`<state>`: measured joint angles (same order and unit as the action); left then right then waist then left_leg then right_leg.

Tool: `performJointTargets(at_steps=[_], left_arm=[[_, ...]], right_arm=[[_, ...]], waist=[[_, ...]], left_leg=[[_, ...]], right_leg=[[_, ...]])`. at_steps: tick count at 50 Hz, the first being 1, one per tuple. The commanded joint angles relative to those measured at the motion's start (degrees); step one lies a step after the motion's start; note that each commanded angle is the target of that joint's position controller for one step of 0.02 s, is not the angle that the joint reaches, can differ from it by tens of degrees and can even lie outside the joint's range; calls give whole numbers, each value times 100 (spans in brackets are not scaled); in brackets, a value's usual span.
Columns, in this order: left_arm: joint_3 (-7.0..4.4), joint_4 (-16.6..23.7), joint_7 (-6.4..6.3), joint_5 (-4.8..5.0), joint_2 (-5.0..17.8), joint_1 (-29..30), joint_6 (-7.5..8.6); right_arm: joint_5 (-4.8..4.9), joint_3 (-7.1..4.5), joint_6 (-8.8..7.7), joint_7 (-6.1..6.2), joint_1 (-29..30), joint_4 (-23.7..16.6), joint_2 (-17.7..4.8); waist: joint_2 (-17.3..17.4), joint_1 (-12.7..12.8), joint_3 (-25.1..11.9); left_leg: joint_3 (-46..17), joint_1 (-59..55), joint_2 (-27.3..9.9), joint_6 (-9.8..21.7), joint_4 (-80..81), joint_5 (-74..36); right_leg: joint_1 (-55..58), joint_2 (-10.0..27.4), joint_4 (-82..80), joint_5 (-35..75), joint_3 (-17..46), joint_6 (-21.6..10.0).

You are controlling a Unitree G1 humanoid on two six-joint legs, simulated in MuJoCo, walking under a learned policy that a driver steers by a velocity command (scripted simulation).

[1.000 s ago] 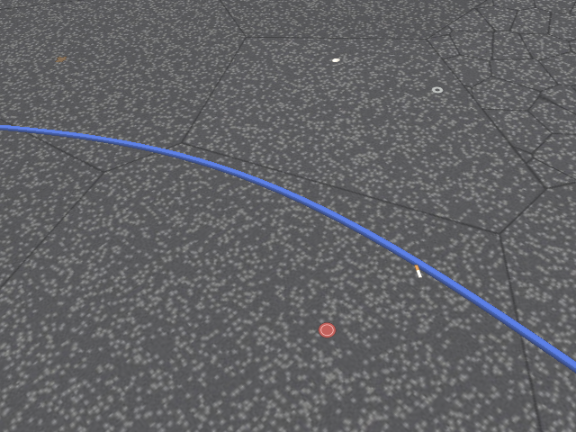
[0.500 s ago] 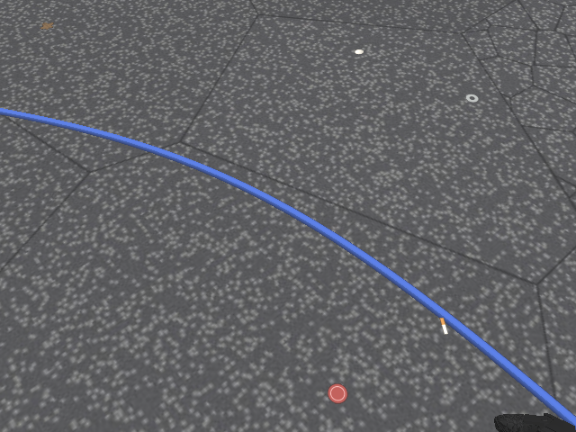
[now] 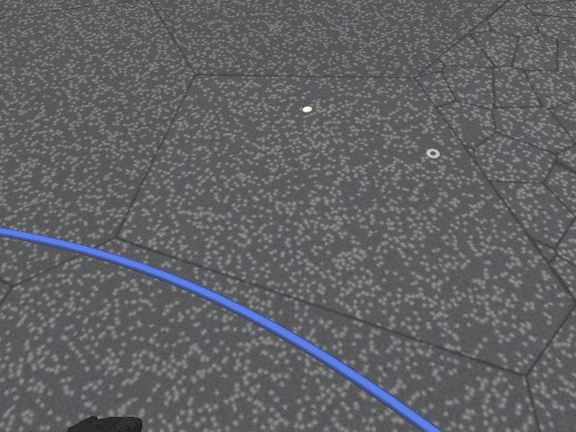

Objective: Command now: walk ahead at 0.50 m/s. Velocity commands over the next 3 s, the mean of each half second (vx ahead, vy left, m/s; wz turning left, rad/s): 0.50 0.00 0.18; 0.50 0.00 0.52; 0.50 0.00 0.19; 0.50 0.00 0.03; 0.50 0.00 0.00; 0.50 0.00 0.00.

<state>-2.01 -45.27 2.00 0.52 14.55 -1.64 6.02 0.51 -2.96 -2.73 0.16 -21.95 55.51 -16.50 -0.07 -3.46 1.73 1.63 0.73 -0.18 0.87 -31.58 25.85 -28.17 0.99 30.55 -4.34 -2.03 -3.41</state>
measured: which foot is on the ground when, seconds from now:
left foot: up 0.00-0.52, down 0.54-1.00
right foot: down 0.00-0.52, up 0.54-1.00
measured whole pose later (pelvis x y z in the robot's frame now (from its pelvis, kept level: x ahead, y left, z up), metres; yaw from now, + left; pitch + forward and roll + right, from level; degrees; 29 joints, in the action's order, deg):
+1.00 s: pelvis +0.57 +0.08 +0.01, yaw +24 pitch +3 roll +0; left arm -2.5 -40.6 1.2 0.1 15.8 -0.5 7.2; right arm 1.2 -4.6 -2.1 1.1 -21.8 45.6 -16.5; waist -2.0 -5.0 0.4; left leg -12.1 3.2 6.4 4.0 -24.8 23.1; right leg -28.2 -0.3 25.5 0.2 3.6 0.5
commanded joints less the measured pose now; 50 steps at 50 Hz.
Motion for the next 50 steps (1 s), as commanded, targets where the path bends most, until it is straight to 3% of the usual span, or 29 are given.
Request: performJointTargets(at_steps=[1, 2, 3, 4, 5, 7, 10, 16, 21, 22, 24, 25, 26, 27, 28, 29, 30, 31, 32, 33, 36, 38, 42, 45, 47, 49, 50], left_arm=[[-408, -319, -46, -18, 1292, -2484, -34], [-318, -239, -53, -12, 1051, -1997, -23], [-272, -128, -56, -24, 917, -1513, -22], [-228, -90, -40, -50, 751, -1210, -18], [-193, -81, -31, -100, 643, -1066, 6], [-203, -143, -13, -87, 642, -1061, 50], [-266, -292, -90, -83, 847, -1251, 72], [-288, -503, -225, -87, 953, -1584, 32], [-330, -694, -264, -19, 983, -1843, -115], [-349, -691, -280, -6, 1020, -1813, -160], [-399, -611, -330, 5, 1178, -1647, -248], [-415, -563, -364, -5, 1237, -1576, -305], [-390, -495, -404, -14, 1193, -1518, -363], [-307, -323, -439, -105, 1055, -1625, -337], [-28, -98, -300, -240, 168, -2209, -133], [-121, -68, -203, 8, 704, -1645, 118], [-182, 102, -153, 194, 939, -1137, 261], [-168, 143, -181, 138, 902, -954, 324], [-218, 126, -224, -8, 928, -877, 314], [-259, 143, -234, -70, 955, -952, 248], [-249, 242, -257, -142, 737, -992, 59], [-219, 416, -276, -157, 637, -577, 16], [-150, 683, -204, -94, 462, 224, 63], [-182, 869, -144, -20, 592, 569, 111], [-231, 908, -98, -12, 739, 563, 165], [-275, 819, -73, -17, 840, 183, 225], [-340, 681, -92, -61, 939, -313, 256]], right_arm=[[42, 52, -298, -54, -363, -395, -355], [212, -67, -386, -82, 180, -567, -766], [215, -62, -414, -58, 489, -634, -760], [118, -86, -395, -28, 661, -644, -701], [74, -108, -329, -16, 578, -626, -628], [50, -80, -190, -13, 406, -558, -387], [9, -75, -106, 7, 798, -707, -327], [60, -13, -154, -109, 1776, -987, -173], [79, 6, -166, -283, 2360, -1357, -180], [76, -3, -168, -329, 2380, -1418, -208], [65, -83, -155, -385, 2132, -1473, -364], [61, -181, -136, -386, 1652, -1398, -518], [74, -350, -123, -352, 773, -1172, -782], [71, -546, -80, -247, -174, -1005, -1315], [120, -600, -100, -234, -163, -1032, -1749], [93, -461, -125, -223, -324, -1095, -1244], [47, -401, -162, -194, -72, -1112, -985], [45, -363, -185, -183, 303, -1214, -857], [24, -311, -180, -180, 677, -1321, -689], [-41, -264, -179, -164, 874, -1420, -580], [3, -303, -183, -87, 867, -1470, -719], [34, -354, -177, -5, 695, -1438, -883], [78, -367, -95, 71, 356, -1368, -895], [116, -362, -43, 83, 88, -1276, -858], [106, -361, -1, 113, 42, -1273, -831], [62, -359, 29, 130, 98, -1276, -805], [47, -313, 31, 118, 144, -1294, -682]], waist=[[-1188, 1022, -2293], [-891, 940, -1396], [-492, 757, -899], [-279, 608, -520], [-430, 414, -418], [-467, 262, -363], [-333, 272, -119], [-297, 632, 158], [-225, 770, 348], [-255, 732, 336], [-413, 507, 72], [-481, 231, -263], [-351, -215, -737], [360, -526, -1374], [1653, 100, -1941], [1055, -308, -2214], [822, -343, -1409], [231, -144, -999], [1, 77, -663], [93, 283, -573], [191, 445, -378], [204, 342, -213], [406, 2, -144], [484, -110, -122], [539, -48, -147], [728, 146, -240], [712, 394, -489]], left_leg=[[-860, 3837, 252, 161, -4175, 732], [-851, 4274, -75, 265, -4373, 352], [-659, 4150, -400, 274, -4131, -208], [-579, 3958, -593, 231, -3765, -585], [-610, 3585, -763, 204, -3512, -856], [-541, 3254, -826, 105, -3257, -1077], [-518, 3692, -892, -67, -2567, -1675], [-348, 3665, -632, -26, -793, -3209], [-261, 4034, -501, 217, -229, -2780], [-178, 4015, -453, 288, -192, -2521], [163, 3441, -162, 469, -209, -1935], [350, 2759, 70, 584, -212, -1750], [420, 1551, 343, 763, 31, -1931], [-957, -232, -456, 1158, 110, -1969], [-4222, -2163, -1789, 2292, 774, -973], [-4837, -2448, -1866, 2248, 1419, -452], [-3981, -1908, -1689, 1962, 1471, -864], [-3317, -1090, -1456, 1773, 1478, -1427], [-2802, -249, -1254, 1660, 1569, -2063], [-2544, 278, -1120, 1640, 1707, -2512], [-2072, 1005, -931, 1688, 1959, -3138], [-1794, 1237, -757, 1575, 2016, -3220], [-1546, 1490, -407, 1182, 1876, -2627], [-1959, 1103, -573, 1107, 1583, -2308], [-2328, 665, -728, 1056, 1222, -2266], [-2457, 385, -854, 981, 860, -2696], [-2332, 401, -649, 864, 412, -3237]], right_leg=[[5166, 2123, -1258, -1443, 4379, -1498], [4446, 1940, -1349, -1342, 3491, -1196], [3603, 1720, -1471, -781, 2752, -1046], [2890, 1491, -1664, -291, 2232, -971], [2427, 1315, -1841, -12, 1871, -897], [1997, 1166, -2129, 312, 1490, -962], [1952, 1172, -2380, 666, 1066, -1042], [2234, 1058, -2598, 542, 99, -727], [3316, 1436, -2224, 987, -230, -591], [3490, 1499, -2041, 1337, -287, -538], [3638, 1510, -1343, 3064, -480, -399], [3587, 1443, -601, 3984, -610, -303], [3186, 1194, 592, 4209, -812, -122], [1769, 922, 2426, 2603, -882, 118], [-824, -396, 4299, -2597, -283, 482], [-1554, -293, 4875, -2867, 774, 353], [-1977, 2, 4786, -2347, 775, 207], [-1770, 266, 4348, -1856, 735, 157], [-1376, 427, 3827, -1597, 701, 206], [-953, 530, 3581, -1446, 740, 250], [-665, 524, 2801, -1177, 588, 509], [-727, 417, 1997, -479, 501, 662], [-141, 34, 354, 992, 414, 688], [-50, -79, -120, 990, 559, 617], [-21, -98, -362, 601, 673, 514], [339, -78, -473, 243, 567, 317], [1060, -108, -704, 318, 439, 140]])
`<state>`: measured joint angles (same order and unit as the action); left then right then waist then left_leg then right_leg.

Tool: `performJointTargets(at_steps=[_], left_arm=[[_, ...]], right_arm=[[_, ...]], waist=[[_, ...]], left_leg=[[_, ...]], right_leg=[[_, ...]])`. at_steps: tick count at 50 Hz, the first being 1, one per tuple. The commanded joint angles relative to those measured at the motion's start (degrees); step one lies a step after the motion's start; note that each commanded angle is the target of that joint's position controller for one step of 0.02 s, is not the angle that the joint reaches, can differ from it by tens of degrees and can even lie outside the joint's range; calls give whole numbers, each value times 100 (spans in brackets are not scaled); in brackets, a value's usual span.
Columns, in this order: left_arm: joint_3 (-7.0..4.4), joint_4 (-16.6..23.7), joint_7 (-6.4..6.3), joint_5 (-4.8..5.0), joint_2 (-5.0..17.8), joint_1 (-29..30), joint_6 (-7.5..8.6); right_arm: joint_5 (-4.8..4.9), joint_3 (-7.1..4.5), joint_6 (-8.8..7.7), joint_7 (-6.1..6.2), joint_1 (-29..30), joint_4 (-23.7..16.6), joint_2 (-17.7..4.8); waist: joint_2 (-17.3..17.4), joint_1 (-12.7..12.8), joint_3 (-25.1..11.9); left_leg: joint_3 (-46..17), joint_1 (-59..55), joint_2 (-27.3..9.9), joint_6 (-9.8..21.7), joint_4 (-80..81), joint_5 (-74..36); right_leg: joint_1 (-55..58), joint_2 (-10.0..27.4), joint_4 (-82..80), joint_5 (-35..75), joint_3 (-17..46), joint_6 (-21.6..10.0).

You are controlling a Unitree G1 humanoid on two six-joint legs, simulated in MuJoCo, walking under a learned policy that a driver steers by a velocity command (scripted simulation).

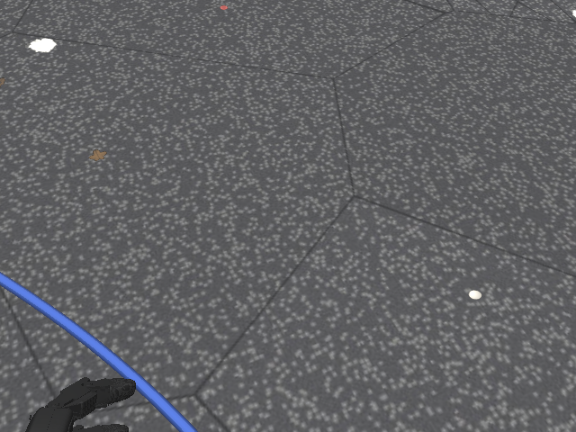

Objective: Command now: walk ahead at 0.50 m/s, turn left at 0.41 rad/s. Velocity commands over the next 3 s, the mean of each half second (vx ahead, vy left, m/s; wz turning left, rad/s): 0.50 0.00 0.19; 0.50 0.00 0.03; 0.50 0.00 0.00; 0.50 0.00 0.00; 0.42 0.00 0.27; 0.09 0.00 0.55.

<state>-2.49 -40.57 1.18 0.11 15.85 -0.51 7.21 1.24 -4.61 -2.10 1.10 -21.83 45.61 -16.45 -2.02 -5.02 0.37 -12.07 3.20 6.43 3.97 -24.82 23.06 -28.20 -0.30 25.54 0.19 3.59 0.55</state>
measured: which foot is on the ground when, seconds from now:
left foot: down 0.00-0.04, up 0.06-0.50, down 0.52-1.00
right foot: up 0.00-0.00, down 0.02-0.52, up 0.54-1.00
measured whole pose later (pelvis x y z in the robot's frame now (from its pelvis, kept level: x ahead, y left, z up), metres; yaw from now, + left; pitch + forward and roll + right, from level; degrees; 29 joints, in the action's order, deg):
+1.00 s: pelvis +0.53 +0.04 +0.00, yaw +4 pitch +2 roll +2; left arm -1.5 -41.6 2.6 0.7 15.0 -1.9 4.6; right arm 1.1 -3.6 -3.3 -0.1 -22.7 50.5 -16.7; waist -2.1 -5.2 0.6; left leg 2.0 -2.8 1.9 0.5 -14.9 20.0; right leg -31.5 3.2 29.7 -1.0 0.2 -1.8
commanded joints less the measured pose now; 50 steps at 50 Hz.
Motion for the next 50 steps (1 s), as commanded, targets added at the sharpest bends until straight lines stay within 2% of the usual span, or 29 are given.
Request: performJointTargets(at_steps=[1, 2, 3, 4, 5, 6, 7, 9, 12, 14, 17, 21, 23, 24, 25, 26, 27, 28, 29, 30, 31, 32, 34, 36, 42, 45, 47, 49, 50], left_arm=[[-362, 113, -40, -118, 1015, -1149, 163], [-492, -9, -62, -192, 1483, -1959, 128], [-506, -292, 1, -24, 1361, -2347, 45], [-376, -189, 6, 79, 906, -2079, 22], [-305, -117, -6, 32, 718, -1715, -30], [-252, -113, 3, -27, 621, -1455, -63], [-206, -123, -2, -67, 518, -1310, -61], [-184, -176, 6, -57, 475, -1273, -49], [-258, -301, -21, 20, 756, -1430, -34], [-286, -360, -46, 47, 864, -1516, -74], [-296, -492, -60, 108, 955, -1795, -136], [-301, -702, -68, 154, 1022, -2153, -243], [-325, -753, -95, 158, 1109, -2144, -313], [-325, -748, -111, 166, 1144, -2048, -343], [-280, -743, -125, 147, 1037, -2064, -359], [-156, -589, -141, 23, 773, -2007, -340], [41, -454, -121, 2, 149, -2620, -223], [-64, -528, -96, 97, 623, -2387, -121], [-153, -365, -66, 213, 922, -1921, -62], [-141, -310, -79, 189, 877, -1627, -54], [-157, -288, -91, 90, 830, -1484, -74], [-174, -303, -88, 57, 771, -1569, -131], [-139, -356, -82, 55, 548, -1714, -253], [-117, -262, -103, 13, 468, -1468, -323], [-25, 36, -11, 33, 299, -302, -253], [-18, 220, 68, 78, 346, 177, -217], [-31, 326, 126, 83, 416, 334, -192], [-67, 325, 159, 75, 523, 188, -170], [-121, 252, 153, 63, 622, -134, -161]], right_arm=[[-81, -46, -55, -11, 182, -380, -447], [-40, 56, -111, -17, -453, -428, -150], [60, 95, -155, -21, -809, -379, -218], [106, -14, -172, -30, -319, -390, -737], [67, -31, -166, -33, 288, -517, -816], [-22, -23, -179, -45, 649, -625, -740], [-76, -39, -186, -62, 716, -654, -668], [-51, 1, -174, -100, 552, -609, -433], [-108, 94, -183, -114, 916, -757, -228], [-110, 148, -217, -142, 1274, -838, -147], [-64, 177, -257, -196, 1808, -947, -136], [-8, 153, -290, -283, 2311, -1154, -254], [-11, 104, -314, -315, 2199, -1160, -385], [-33, 39, -321, -307, 1829, -1062, -497], [-66, -92, -313, -268, 1094, -829, -737], [-134, -220, -296, -205, 61, -642, -1138], [-151, -326, -244, -205, -324, -522, -1647], [-76, -191, -227, -221, -408, -512, -1130], [-70, -102, -242, -223, -26, -543, -927], [-97, -54, -246, -228, 340, -593, -794], [-136, -12, -254, -253, 631, -607, -648], [-179, 24, -281, -264, 802, -618, -539], [-144, 5, -343, -275, 880, -558, -543], [-121, -38, -392, -246, 818, -444, -674], [-64, -81, -334, -138, 364, -116, -887], [-21, -96, -271, -128, 22, 98, -959], [-3, -112, -211, -108, -68, 205, -992], [3, -136, -149, -81, -52, 271, -1050], [6, -143, -118, -69, 41, 272, -1090]], waist=[[720, 893, -1013], [-416, 884, -1913], [-1619, 858, -2092], [-819, 977, -1240], [-312, 974, -599], [-55, 860, -123], [-129, 697, 3], [-345, 532, -22], [-284, 577, 24], [-214, 682, 36], [-220, 883, 102], [-268, 965, 229], [-325, 791, 162], [-310, 526, -38], [-194, 188, -512], [274, -236, -1318], [1787, 4, -1988], [1474, -178, -1980], [1165, -118, -1153], [802, 34, -742], [628, 192, -401], [736, 391, -322], [752, 566, -261], [630, 593, -91], [501, 221, 214], [497, 54, 322], [540, 72, 360], [630, 213, 250], [682, 428, 56]], left_leg=[[-676, 566, -1037, 384, -1364, -2929], [-12, 2243, -302, -44, -3253, -1523], [222, 3572, -103, -224, -4494, 1019], [2, 4094, -434, -204, -4923, 755], [232, 4127, -654, -199, -4934, 293], [384, 4036, -817, -196, -4624, -18], [429, 3818, -1020, -188, -4264, -268], [621, 3412, -1163, -218, -3812, -430], [830, 3470, -1272, -345, -2912, -907], [926, 3323, -1257, -380, -2128, -1566], [1099, 2926, -1076, -420, -1212, -2338], [1112, 2872, -955, -275, -666, -2199], [1171, 2539, -872, -123, -436, -1876], [1302, 1934, -743, -10, -232, -1862], [1375, 835, -658, 150, -152, -1895], [435, -784, -1543, 518, -358, -2078], [-2091, -2597, -2833, 1404, 114, -1091], [-2819, -2513, -2859, 1423, 602, -370], [-2055, -1870, -2661, 1200, 706, -493], [-1406, -1150, -2409, 1072, 798, -995], [-981, -496, -2208, 1021, 977, -1515], [-690, -55, -2067, 980, 1139, -1879], [-337, 413, -1969, 1045, 1433, -2204], [-38, 598, -1951, 1105, 1638, -2442], [706, 548, -1695, 818, 1774, -2373], [667, 113, -1887, 776, 1616, -2277], [604, -286, -2058, 702, 1397, -2471], [578, -576, -2150, 592, 1083, -3016], [672, -606, -2074, 507, 688, -3818]], right_leg=[[2350, 560, 28, -110, 305, -597], [4489, 1739, 94, -501, 2163, -1418], [5068, 2412, -627, -1866, 4084, -1870], [4450, 2216, -851, -2800, 3787, -1631], [3679, 1971, -936, -2592, 2963, -1412], [2920, 1729, -1120, -1975, 2396, -1358], [2507, 1549, -1238, -1472, 2017, -1308], [2110, 1293, -1453, -841, 1491, -1286], [1992, 1298, -1701, -135, 1009, -1427], [1971, 1188, -1763, 56, 648, -1350], [1962, 1071, -1729, 115, 288, -1208], [2497, 1363, -1485, 150, 375, -1093], [2745, 1477, -1189, 585, 390, -980], [2735, 1376, -739, 1318, 239, -873], [2516, 1107, 158, 1921, -11, -729], [1532, 810, 1761, 955, -288, -494], [-732, -138, 3808, -2348, -496, -116], [-1447, 1, 4585, -3336, 204, -141], [-1816, 280, 4738, -2915, 180, -211], [-1670, 521, 4519, -2417, 34, -215], [-1472, 658, 4184, -2103, -9, -177], [-1115, 790, 3971, -1883, 38, -153], [-771, 826, 3682, -1686, -9, -68], [-913, 851, 3244, -1293, -40, 36], [-709, 628, 1218, 432, -235, 49], [-727, 519, 757, 434, -254, -37], [-796, 474, 533, 92, -231, -174], [-489, 373, 374, -327, -313, -323], [41, 222, 257, -449, -465, -425]])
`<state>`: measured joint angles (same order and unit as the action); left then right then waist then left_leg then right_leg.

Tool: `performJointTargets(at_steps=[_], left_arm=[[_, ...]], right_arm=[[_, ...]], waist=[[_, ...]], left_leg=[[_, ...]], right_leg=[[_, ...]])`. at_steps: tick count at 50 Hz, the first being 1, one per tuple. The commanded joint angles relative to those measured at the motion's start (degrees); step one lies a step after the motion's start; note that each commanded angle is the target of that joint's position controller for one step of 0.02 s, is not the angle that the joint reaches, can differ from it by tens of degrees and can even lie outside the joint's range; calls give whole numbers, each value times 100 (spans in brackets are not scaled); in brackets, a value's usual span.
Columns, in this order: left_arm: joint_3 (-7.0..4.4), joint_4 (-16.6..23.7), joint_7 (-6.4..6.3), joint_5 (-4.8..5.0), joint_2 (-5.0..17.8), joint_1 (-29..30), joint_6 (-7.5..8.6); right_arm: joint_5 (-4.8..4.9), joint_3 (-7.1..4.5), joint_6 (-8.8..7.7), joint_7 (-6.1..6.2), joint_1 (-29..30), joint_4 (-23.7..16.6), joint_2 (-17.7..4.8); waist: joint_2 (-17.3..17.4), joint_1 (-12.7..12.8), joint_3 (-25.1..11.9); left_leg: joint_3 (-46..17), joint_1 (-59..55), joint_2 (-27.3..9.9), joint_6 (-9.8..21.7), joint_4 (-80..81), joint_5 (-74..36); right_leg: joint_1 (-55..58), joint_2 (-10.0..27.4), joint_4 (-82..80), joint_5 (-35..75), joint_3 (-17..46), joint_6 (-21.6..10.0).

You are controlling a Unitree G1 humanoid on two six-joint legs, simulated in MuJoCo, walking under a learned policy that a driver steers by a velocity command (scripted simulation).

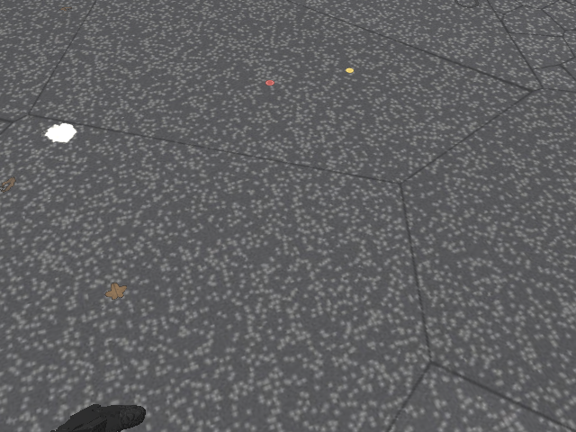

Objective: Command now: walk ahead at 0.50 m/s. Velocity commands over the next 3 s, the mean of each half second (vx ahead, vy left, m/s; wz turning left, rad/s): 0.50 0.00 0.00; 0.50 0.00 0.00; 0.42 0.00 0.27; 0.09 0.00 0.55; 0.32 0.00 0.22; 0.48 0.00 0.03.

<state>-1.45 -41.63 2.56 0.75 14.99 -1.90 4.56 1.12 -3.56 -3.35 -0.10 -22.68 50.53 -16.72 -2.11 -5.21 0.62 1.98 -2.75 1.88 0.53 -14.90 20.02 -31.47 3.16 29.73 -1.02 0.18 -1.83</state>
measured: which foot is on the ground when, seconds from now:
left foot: down 0.00-0.06, up 0.08-0.54, down 0.56-1.00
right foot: up 0.00-0.02, down 0.04-0.58, up 0.60-1.00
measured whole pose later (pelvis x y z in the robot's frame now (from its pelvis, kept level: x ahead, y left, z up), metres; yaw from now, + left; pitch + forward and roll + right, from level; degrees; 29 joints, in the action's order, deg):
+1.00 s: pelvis +0.54 +0.02 +0.01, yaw +0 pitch +2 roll +2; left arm -2.5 -45.6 1.3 0.8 15.0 -3.3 3.9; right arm 0.7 -3.0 -4.3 -0.2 -20.3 53.0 -15.3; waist -2.6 -4.5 0.9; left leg 2.7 -1.7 3.5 2.5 -11.2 14.6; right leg -36.1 5.6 33.1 3.8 1.2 0.0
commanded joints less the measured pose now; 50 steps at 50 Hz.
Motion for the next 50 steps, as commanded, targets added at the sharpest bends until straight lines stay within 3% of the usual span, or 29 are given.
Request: performJointTargets(at_steps=[1, 2, 3, 4, 5, 6, 7, 8, 10, 12, 15, 18, 23, 26, 27, 28, 29, 30, 31, 32, 33, 34, 35, 37, 40, 45, 50], left_arm=[[-344, 134, -21, -24, 901, -716, 103], [-474, -94, -79, -62, 1243, -1707, 90], [-615, -185, -111, -129, 1848, -2262, 42], [-497, -223, -92, -38, 1410, -2404, 14], [-394, -178, -98, -16, 1144, -1994, 15], [-347, -106, -106, -29, 992, -1608, 8], [-297, -82, -89, -69, 827, -1287, 12], [-251, -56, -76, -123, 677, -1093, 43], [-267, -96, -62, -118, 684, -1009, 109], [-308, -201, -95, -99, 810, -1102, 157], [-336, -351, -175, -73, 899, -1332, 128], [-355, -489, -228, -26, 995, -1588, 86], [-401, -784, -266, 43, 1092, -2020, -46], [-449, -838, -305, 61, 1189, -1918, -133], [-445, -823, -316, 63, 1193, -1794, -166], [-376, -798, -328, 20, 1021, -1821, -190], [-232, -647, -343, -146, 688, -1952, -181], [-78, -616, -282, -66, 102, -2625, -45], [-218, -663, -247, 62, 779, -2164, 72], [-283, -498, -218, 172, 991, -1631, 148], [-272, -466, -249, 141, 919, -1385, 165], [-300, -455, -267, 50, 875, -1268, 144], [-307, -483, -260, 30, 797, -1387, 89], [-283, -529, -270, 13, 594, -1513, -28], [-273, -355, -293, -52, 530, -1031, -92], [-195, -130, -205, -34, 339, -120, -14], [-170, 151, -57, 26, 396, 567, 52]], right_arm=[[9, -214, 37, 64, 176, -222, -995], [-78, -109, 36, 83, 158, -319, -767], [-116, 86, -81, 42, -472, -472, -159], [-62, 53, -210, 5, -343, -375, -381], [97, -76, -278, -39, 146, -499, -822], [115, -66, -298, -35, 522, -585, -803], [35, -74, -276, -11, 719, -613, -735], [-18, -101, -213, 9, 657, -579, -678], [-42, -67, -84, 22, 444, -488, -439], [-78, -56, -27, 48, 644, -562, -375], [-108, -26, -59, 29, 1229, -720, -296], [-76, 33, -121, -42, 1825, -853, -179], [-14, 48, -184, -190, 2496, -1122, -260], [-24, -19, -219, -240, 2204, -1087, -458], [-40, -102, -225, -223, 1690, -938, -594], [-60, -249, -221, -171, 783, -653, -880], [-112, -361, -191, -110, -200, -489, -1331], [-104, -395, -172, -157, -290, -379, -1585], [-26, -244, -183, -166, -136, -461, -995], [-40, -175, -196, -147, 274, -525, -799], [-86, -143, -197, -145, 654, -591, -721], [-126, -104, -204, -153, 905, -616, -565], [-184, -70, -222, -152, 1016, -617, -470], [-147, -80, -277, -155, 1009, -545, -483], [-124, -132, -290, -83, 835, -392, -676], [-66, -136, -220, 7, 461, -160, -773], [-12, -170, -86, 37, 20, 147, -848]], waist=[[620, 810, -420], [333, 1189, -1204], [-1032, 1032, -2011], [-1192, 1175, -2330], [-753, 1135, -1386], [-392, 993, -829], [-164, 830, -398], [-271, 631, -238], [-358, 445, -217], [-246, 417, -91], [-131, 565, 63], [-119, 784, 193], [-126, 954, 380], [-252, 684, 176], [-250, 370, -132], [-112, -4, -753], [748, -260, -1656], [2204, 170, -2155], [1389, -80, -1748], [1093, -28, -997], [619, 141, -622], [543, 279, -325], [694, 453, -301], [697, 578, -251], [524, 530, 14], [518, 231, 222], [531, 57, 412]], left_leg=[[-507, 140, -1353, 715, -1153, -4271], [-261, 981, -1061, 513, -2555, -3615], [8, 3362, -116, 56, -4836, -1060], [-779, 4210, 55, 51, -5664, 1323], [-851, 4740, -301, 128, -6003, 1050], [-669, 4705, -603, 173, -5787, 516], [-572, 4512, -788, 147, -5406, 124], [-616, 4140, -952, 129, -5099, -172], [-567, 3711, -1002, 38, -4851, -448], [-544, 3890, -1036, -69, -4441, -842], [-507, 4118, -1019, -148, -3375, -1782], [-333, 3871, -834, -138, -2346, -2503], [-347, 3962, -682, 29, -1588, -2262], [-214, 3386, -504, 258, -1369, -1637], [-29, 2615, -321, 383, -1217, -1602], [-38, 1258, -330, 565, -1274, -1715], [-1425, -448, -1499, 943, -1431, -1869], [-4104, -1946, -2435, 1817, -594, -449], [-4097, -1677, -2276, 1604, -257, 340], [-3270, -971, -2103, 1367, -156, 133], [-2702, -227, -1894, 1262, -28, -466], [-2271, 359, -1704, 1234, 137, -1001], [-1990, 718, -1583, 1205, 286, -1344], [-1618, 1051, -1493, 1288, 545, -1764], [-1223, 1107, -1468, 1352, 790, -2172], [-571, 1007, -1184, 1097, 879, -2197], [-629, 131, -1563, 1050, 546, -2332]], right_leg=[[1404, -293, -279, -265, -288, -340], [3033, 259, -8, 24, 263, -632], [5257, 1696, -295, -757, 2831, -1548], [5483, 1953, -1105, -1538, 4203, -1748], [4789, 1770, -1224, -1892, 3436, -1447], [3961, 1530, -1334, -1668, 2695, -1257], [3180, 1294, -1539, -1244, 2175, -1173], [2652, 1099, -1726, -852, 1801, -1090], [2161, 970, -2020, -372, 1405, -1150], [2068, 950, -2201, 15, 1093, -1226], [2230, 836, -2298, 271, 695, -1123], [2307, 723, -2335, 160, 385, -984], [3137, 1096, -2021, 186, 466, -921], [3515, 1219, -1483, 1172, 486, -763], [3466, 1050, -862, 2066, 317, -650], [3042, 724, 256, 2260, 74, -479], [1834, 304, 2183, 437, -225, -248], [-341, -719, 3807, -3164, 102, 35], [-989, -370, 4359, -3248, 700, -31], [-1269, -95, 4325, -2688, 570, -121], [-1060, 188, 4078, -2158, 425, -105], [-867, 348, 3744, -1827, 394, -62], [-517, 475, 3588, -1600, 436, -36], [-295, 529, 3300, -1440, 374, 61], [-714, 570, 2539, -766, 325, 243], [-485, 331, 827, 638, 67, 268], [-635, 173, 95, 403, 65, 92]])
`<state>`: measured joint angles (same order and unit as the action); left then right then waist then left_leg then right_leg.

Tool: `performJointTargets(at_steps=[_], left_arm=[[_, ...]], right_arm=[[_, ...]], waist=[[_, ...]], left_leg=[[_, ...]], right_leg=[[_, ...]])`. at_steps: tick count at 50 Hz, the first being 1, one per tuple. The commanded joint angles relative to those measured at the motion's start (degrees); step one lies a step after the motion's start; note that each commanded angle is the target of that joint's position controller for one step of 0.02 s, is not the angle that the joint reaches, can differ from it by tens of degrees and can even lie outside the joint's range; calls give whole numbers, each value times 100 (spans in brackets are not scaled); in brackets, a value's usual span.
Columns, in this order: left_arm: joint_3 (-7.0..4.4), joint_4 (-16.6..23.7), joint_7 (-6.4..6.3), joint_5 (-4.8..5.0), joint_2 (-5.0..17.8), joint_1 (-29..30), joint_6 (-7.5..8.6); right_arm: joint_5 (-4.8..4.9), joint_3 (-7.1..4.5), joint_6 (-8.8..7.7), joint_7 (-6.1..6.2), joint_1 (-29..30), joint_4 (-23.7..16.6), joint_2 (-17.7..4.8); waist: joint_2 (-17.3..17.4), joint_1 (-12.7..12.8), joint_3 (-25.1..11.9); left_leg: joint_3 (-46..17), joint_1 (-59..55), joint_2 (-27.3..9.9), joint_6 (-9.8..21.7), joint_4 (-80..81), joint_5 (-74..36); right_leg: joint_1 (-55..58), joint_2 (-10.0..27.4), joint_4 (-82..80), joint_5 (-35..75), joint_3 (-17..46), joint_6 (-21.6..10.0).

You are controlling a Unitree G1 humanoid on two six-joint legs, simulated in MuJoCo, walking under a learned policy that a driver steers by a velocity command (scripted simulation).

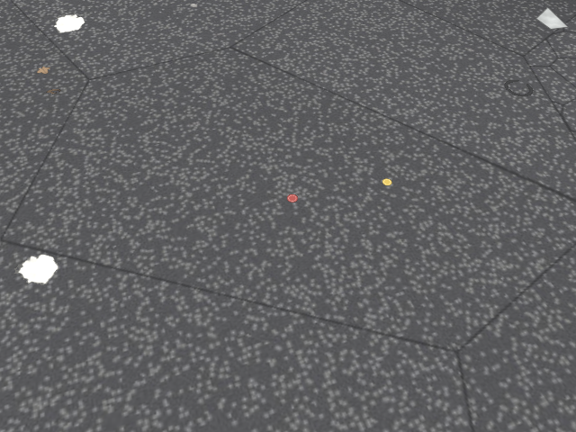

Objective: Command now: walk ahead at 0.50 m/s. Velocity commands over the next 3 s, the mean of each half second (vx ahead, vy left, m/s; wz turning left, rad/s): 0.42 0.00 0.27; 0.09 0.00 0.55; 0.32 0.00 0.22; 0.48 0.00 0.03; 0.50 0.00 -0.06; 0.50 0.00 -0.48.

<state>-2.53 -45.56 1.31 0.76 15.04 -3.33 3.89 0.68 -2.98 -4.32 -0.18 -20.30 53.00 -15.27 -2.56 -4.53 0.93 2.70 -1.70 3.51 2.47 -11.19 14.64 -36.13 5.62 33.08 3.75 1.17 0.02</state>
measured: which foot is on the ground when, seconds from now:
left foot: down 0.00-0.12, up 0.14-0.58, down 0.60-1.00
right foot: up 0.00-0.08, down 0.10-0.62, up 0.64-1.00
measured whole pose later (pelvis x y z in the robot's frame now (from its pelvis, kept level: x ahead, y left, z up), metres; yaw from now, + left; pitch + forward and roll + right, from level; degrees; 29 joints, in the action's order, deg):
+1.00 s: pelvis +0.38 -0.02 -0.01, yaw +27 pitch +3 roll -1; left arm -3.9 -46.6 -2.2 0.0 17.0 -5.1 0.2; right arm 0.1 -5.1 1.9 1.8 -8.9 39.4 -17.1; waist -0.4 -1.6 2.2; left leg -9.2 22.6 7.3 3.4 -27.2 6.7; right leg -26.8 0.0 43.2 -18.8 7.0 4.5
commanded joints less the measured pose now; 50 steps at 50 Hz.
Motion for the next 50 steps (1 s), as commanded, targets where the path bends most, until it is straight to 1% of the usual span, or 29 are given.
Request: performJointTargets(at_steps=[1, 3, 4, 5, 6, 7, 8, 9, 10, 11, 13, 15, 18, 20, 22, 26, 29, 30, 31, 32, 33, 34, 35, 36, 38, 42, 46, 49, 50], left_arm=[[-71, 577, 100, 24, 439, 723, 135], [-130, 521, 129, 19, 595, 417, 156], [-209, 384, 115, 4, 729, -79, 161], [-354, 104, 63, -22, 989, -975, 160], [-470, -71, -7, -94, 1416, -2009, 145], [-508, -182, 23, -86, 1657, -2155, 118], [-356, -107, 17, -48, 1067, -2075, 127], [-290, -59, -11, -58, 883, -1647, 151], [-251, -13, -17, -83, 769, -1229, 172], [-214, -13, -10, -108, 597, -956, 200], [-190, -71, -5, -173, 443, -755, 269], [-212, -153, -25, -185, 511, -706, 318], [-263, -217, -146, -221, 690, -620, 274], [-275, -211, -245, -194, 771, -553, 188], [-294, -268, -330, -155, 865, -712, 102], [-363, -332, -397, -4, 1030, -780, -123], [-416, -202, -469, 100, 1098, -503, -277], [-380, -187, -460, 83, 998, -576, -310], [-262, -62, -403, -156, 685, -804, -277], [-143, 128, -306, -259, 369, -1253, -232], [-217, 41, -211, -112, 759, -970, -171], [-238, 163, -198, 40, 829, -569, -169], [-253, 102, -266, -10, 771, -457, -205], [-300, 99, -347, -103, 877, -387, -274], [-313, 117, -371, -132, 818, -461, -369], [-259, 131, -426, -127, 642, -415, -381], [-260, 207, -409, -89, 670, -196, -366], [-263, 244, -355, -61, 702, -170, -276], [-269, 217, -319, -44, 741, -313, -238]], right_arm=[[43, -246, 43, 60, -211, -69, -1021], [48, -279, 99, 86, -102, -54, -1099], [53, -285, 131, 97, 31, -71, -1127], [34, -227, 157, 98, 25, -91, -982], [-95, -97, 149, 98, -72, -229, -697], [-36, 93, 31, 40, -822, -214, 20], [110, -70, -65, 18, -383, -142, -690], [238, -160, -120, 8, 137, -319, -941], [222, -161, -120, 46, 367, -352, -887], [146, -195, -80, 74, 443, -338, -821], [144, -206, 75, 76, 173, -240, -581], [139, -207, 202, 94, 227, -272, -428], [22, -221, 249, 95, 483, -485, -382], [-12, -178, 229, 16, 791, -621, -277], [-31, -136, 231, -76, 1203, -810, -193], [-41, -199, 296, -237, 1426, -1118, -381], [-41, -370, 291, -300, 719, -1089, -727], [-56, -501, 251, -239, 145, -962, -999], [-86, -636, 256, -81, -41, -1018, -1577], [-187, -627, 269, -47, 327, -1262, -1839], [-138, -526, 285, -100, 409, -1403, -1437], [-87, -456, 264, -99, 783, -1500, -1194], [10, -417, 276, -79, 1055, -1498, -1021], [46, -373, 310, -24, 1224, -1524, -872], [-84, -388, 368, 42, 1281, -1589, -927], [-55, -465, 418, 171, 1156, -1651, -1131], [-52, -458, 522, 234, 1254, -1733, -1116], [-60, -450, 581, 228, 1236, -1770, -1095], [-53, -428, 599, 229, 1216, -1779, -1058]], waist=[[604, 41, 368], [722, 274, 164], [763, 579, -140], [638, 971, -707], [-68, 1284, -1606], [-1560, 866, -2259], [-793, 1140, -1920], [-558, 1072, -1088], [-185, 875, -671], [-152, 728, -347], [-309, 474, -235], [-190, 380, -4], [-144, 274, 121], [-153, 357, 97], [-93, 544, 46], [-140, 546, -63], [-170, 114, -400], [168, -161, -707], [1283, -35, -1149], [1958, 497, -1983], [1001, 134, -2316], [721, 192, -1684], [220, 355, -1076], [313, 436, -813], [706, 573, -709], [786, 501, -901], [999, 389, -807], [1145, 326, -763], [1164, 353, -905]], left_leg=[[-728, -163, -1816, 814, 42, -1989], [-711, -380, -1868, 696, -376, -2899], [-576, -336, -1743, 601, -945, -3831], [-425, 113, -1427, 448, -2012, -4066], [-218, 1387, -1030, 251, -3846, -2306], [-411, 3554, 8, -48, -5626, 1693], [-1156, 4113, -261, 30, -6235, 1891], [-1065, 4411, -519, 105, -6262, 1356], [-926, 4202, -816, 86, -6028, 819], [-916, 4008, -977, 48, -5737, 470], [-956, 3463, -1152, 4, -5508, 99], [-944, 3546, -1148, -74, -5331, -107], [-774, 3678, -1033, -265, -4503, -751], [-442, 3376, -958, -283, -3623, -1399], [-218, 3264, -864, -272, -3044, -1807], [-82, 3321, -731, -91, -2531, -1285], [187, 2478, -316, 243, -2100, -768], [99, 1582, -143, 447, -1461, -1683], [-1452, 273, -1221, 885, -1567, -4461], [-3964, -1144, -2532, 2336, -1464, -4991], [-3770, -907, -2390, 2225, -1126, -3982], [-3114, -335, -2134, 1913, -1008, -3205], [-2633, 392, -1812, 1547, -865, -2511], [-2402, 955, -1630, 1356, -757, -2005], [-2268, 1588, -1329, 1259, -583, -1709], [-2270, 1570, -1206, 1208, -656, -1578], [-2552, 1748, -1044, 1033, -610, -277], [-2861, 1643, -1037, 976, -720, -227], [-2910, 1549, -1054, 950, -750, 99]], right_leg=[[-151, -97, -326, -283, -26, -170], [378, -255, -435, -710, -146, -332], [1128, -445, -547, -755, -330, -453], [2502, -480, -565, -613, -340, -625], [4343, 636, -369, -496, 894, -978], [5987, 1796, -1104, -1835, 3518, -1777], [5659, 1675, -1491, -2594, 3633, -1547], [4896, 1536, -1644, -2456, 2763, -1290], [4110, 1335, -1835, -1991, 2133, -1157], [3528, 1145, -2045, -1587, 1626, -1085], [2950, 928, -2372, -1121, 950, -997], [2687, 906, -2504, -210, 403, -1035], [2612, 789, -2342, 1726, -479, -1014], [2553, 592, -2278, 1912, -970, -909], [2793, 643, -2162, 2022, -1133, -909], [3609, 984, -1585, 2250, -1152, -864], [3705, 904, -178, 3032, -1222, -607], [3415, 540, 931, 2464, -1344, -318], [2094, 39, 2606, -350, -1367, 94], [294, -1124, 4512, -4561, -553, 424], [81, -820, 4760, -4296, 471, 288], [-121, -633, 4585, -3833, 437, 177], [-133, -411, 4059, -3436, 378, 192], [50, -278, 3583, -3158, 384, 204], [562, -394, 3148, -2820, 309, 253], [666, -507, 2159, -2505, 365, 447], [850, -582, 1463, -2176, 454, 511], [1081, -666, 909, -2264, 481, 454], [1251, -652, 680, -2250, 432, 399]])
